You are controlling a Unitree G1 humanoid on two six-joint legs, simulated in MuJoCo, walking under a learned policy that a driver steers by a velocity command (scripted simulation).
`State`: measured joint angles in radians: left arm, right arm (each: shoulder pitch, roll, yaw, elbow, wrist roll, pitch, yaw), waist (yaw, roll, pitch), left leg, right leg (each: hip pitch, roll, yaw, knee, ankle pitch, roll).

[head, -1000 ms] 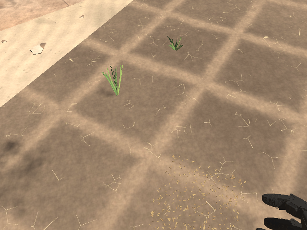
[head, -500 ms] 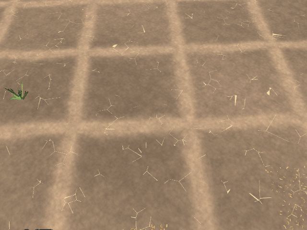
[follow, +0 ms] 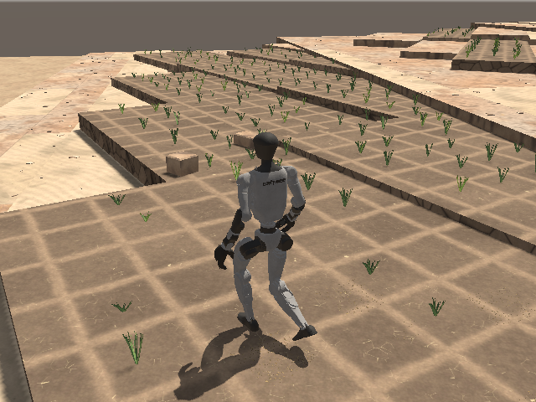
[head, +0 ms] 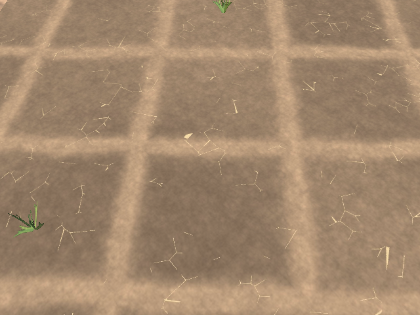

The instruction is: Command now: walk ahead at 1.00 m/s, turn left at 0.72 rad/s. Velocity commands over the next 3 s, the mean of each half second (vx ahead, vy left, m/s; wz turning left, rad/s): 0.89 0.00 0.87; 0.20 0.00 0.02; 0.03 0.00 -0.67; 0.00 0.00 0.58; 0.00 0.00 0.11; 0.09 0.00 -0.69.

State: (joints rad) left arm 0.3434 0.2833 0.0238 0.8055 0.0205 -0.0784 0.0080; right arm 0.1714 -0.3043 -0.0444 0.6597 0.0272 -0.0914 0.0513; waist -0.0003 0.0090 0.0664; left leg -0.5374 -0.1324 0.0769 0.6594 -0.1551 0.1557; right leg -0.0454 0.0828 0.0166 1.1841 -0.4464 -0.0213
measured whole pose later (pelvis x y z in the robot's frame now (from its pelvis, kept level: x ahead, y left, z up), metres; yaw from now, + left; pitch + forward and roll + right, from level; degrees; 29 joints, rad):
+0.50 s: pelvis +0.45 -0.01 +0.03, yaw +28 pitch +1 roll -3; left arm 0.09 0.27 0.04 0.59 0.02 -0.10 0.01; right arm 0.29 -0.33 -0.06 0.69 0.03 0.01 -0.01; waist -0.04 0.03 0.09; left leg -0.43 -0.04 -0.09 1.38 -0.49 -0.02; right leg -0.37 0.01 -0.01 0.53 -0.18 0.03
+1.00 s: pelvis +0.61 +0.08 +0.03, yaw +24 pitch +1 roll +1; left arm 0.21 0.32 0.06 0.76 -0.02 0.05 0.02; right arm 0.06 -0.25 -0.03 0.66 -0.03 0.01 -0.02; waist 0.03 -0.01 0.07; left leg -0.35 0.05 0.14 0.46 -0.13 0.03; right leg -0.51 -0.08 -0.02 1.02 -0.43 0.11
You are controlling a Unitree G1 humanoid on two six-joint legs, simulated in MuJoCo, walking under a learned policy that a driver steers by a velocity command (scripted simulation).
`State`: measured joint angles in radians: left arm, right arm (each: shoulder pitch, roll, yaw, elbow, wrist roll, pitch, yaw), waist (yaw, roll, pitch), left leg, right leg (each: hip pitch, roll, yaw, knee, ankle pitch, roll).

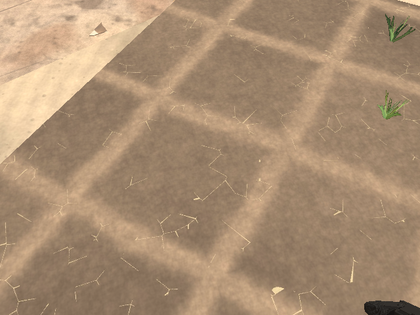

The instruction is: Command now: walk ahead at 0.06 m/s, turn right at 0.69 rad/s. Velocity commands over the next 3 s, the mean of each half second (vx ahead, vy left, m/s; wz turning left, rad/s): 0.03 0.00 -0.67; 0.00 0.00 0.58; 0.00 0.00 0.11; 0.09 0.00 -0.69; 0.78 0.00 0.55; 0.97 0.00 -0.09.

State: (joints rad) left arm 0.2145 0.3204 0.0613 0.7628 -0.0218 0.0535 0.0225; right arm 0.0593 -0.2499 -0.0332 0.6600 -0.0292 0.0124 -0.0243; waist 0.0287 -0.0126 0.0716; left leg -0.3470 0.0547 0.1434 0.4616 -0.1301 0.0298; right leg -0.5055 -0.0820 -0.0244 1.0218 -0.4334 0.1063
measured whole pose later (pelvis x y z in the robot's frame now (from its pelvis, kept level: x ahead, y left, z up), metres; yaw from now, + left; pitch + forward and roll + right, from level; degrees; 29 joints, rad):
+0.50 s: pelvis +0.04 -0.04 +0.01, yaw -21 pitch +2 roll +2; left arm 0.13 0.29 0.05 0.63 0.02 0.03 0.03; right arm 0.12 -0.31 -0.08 0.78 0.00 0.01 -0.01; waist -0.01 0.02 0.02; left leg -0.45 0.01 -0.04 0.77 -0.29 -0.08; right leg -0.28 0.08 0.14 0.50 -0.23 -0.06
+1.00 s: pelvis +0.04 -0.06 +0.01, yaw +2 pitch +2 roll +0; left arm 0.18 0.28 0.08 0.68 0.03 0.00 0.02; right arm 0.17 -0.36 -0.12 0.69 0.03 0.05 -0.03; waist -0.01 0.04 0.03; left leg -0.52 -0.06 -0.17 0.98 -0.42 -0.05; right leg -0.23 0.05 0.00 0.44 -0.24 -0.05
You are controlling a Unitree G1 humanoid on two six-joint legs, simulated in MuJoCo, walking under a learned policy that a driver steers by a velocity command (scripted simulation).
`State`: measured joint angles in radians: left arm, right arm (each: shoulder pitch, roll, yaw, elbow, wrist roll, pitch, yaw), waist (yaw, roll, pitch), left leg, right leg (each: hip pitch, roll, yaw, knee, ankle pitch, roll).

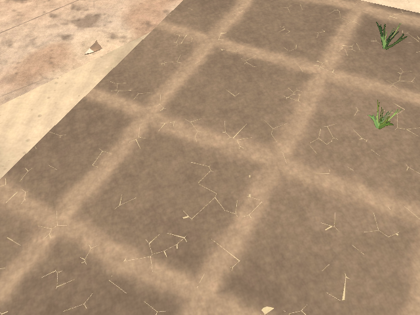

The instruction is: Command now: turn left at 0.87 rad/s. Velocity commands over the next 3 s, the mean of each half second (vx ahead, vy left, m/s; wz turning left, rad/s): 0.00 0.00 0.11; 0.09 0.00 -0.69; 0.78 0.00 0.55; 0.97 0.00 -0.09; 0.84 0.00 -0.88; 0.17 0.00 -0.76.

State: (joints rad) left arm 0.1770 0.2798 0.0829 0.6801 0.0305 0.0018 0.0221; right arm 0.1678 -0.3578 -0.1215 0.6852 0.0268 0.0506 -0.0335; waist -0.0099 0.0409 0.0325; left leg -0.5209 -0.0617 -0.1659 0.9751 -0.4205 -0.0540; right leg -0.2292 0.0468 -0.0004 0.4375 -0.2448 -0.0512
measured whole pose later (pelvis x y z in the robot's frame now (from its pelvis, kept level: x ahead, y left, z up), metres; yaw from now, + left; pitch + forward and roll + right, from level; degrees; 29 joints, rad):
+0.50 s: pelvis +0.00 +0.04 +0.00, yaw -1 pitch +2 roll +1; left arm 0.25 0.32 0.09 0.74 -0.03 0.06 0.01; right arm 0.07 -0.25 -0.06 0.67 -0.02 0.03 -0.04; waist 0.05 -0.03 0.06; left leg -0.23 0.06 0.10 0.45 -0.25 -0.01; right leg -0.49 -0.05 -0.03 1.05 -0.49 0.09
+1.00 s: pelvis +0.03 -0.01 +0.01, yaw -23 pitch +2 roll +3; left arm 0.23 0.31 0.05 0.60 -0.01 -0.01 0.03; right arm 0.15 -0.33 -0.09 0.75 0.01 -0.03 0.01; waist 0.00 0.01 -0.01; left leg -0.51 0.02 -0.02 0.84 -0.20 -0.06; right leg -0.23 0.05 0.09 0.41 -0.22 -0.07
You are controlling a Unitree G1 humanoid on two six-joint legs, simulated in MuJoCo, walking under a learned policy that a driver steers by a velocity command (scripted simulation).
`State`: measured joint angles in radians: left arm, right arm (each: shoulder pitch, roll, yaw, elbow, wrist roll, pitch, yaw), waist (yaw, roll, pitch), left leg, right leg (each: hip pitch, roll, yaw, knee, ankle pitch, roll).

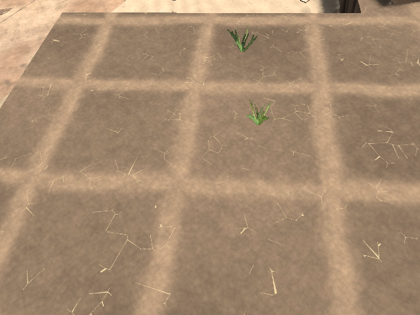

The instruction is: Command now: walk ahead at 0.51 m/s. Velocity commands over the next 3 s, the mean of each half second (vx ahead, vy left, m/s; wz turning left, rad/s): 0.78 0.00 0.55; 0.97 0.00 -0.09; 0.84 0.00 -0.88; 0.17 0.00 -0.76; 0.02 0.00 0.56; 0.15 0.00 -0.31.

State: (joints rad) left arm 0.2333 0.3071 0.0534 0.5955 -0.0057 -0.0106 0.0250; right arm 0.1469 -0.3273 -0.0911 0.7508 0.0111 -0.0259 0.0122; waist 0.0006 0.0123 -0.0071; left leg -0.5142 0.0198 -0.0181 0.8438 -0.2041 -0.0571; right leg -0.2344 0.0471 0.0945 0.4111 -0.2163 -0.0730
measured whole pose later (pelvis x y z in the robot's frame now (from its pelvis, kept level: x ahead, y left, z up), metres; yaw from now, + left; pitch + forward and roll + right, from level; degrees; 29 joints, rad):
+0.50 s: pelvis +0.24 +0.18 -0.04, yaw +21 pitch +2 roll -1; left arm 0.24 0.31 0.04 0.69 -0.02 -0.12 0.00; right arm 0.32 -0.32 -0.05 0.69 0.03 -0.07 0.05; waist -0.01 -0.03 0.05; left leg -0.47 -0.06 0.04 0.76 -0.33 0.10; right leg -0.37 -0.06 0.08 1.32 -0.38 -0.01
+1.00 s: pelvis +0.67 +0.38 -0.03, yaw +16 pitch -1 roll -2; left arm 0.35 0.31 0.06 0.75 0.00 -0.09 -0.04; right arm 0.24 -0.25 0.02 0.71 0.00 -0.13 0.01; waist 0.04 -0.02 0.06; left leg -0.33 -0.06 -0.10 1.41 -0.36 0.03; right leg -0.36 0.21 -0.02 0.55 -0.16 -0.18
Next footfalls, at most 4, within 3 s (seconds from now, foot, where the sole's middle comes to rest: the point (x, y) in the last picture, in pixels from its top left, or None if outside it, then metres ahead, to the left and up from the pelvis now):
0.38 left None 0.29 0.27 -0.78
0.88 right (123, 237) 0.78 0.39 -0.78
1.28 left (64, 168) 1.11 0.69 -0.78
1.70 right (135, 130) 1.32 0.41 -0.78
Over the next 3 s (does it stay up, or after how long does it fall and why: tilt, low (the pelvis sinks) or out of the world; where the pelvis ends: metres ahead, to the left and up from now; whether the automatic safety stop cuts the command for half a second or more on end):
stays up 1.34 0.54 0.00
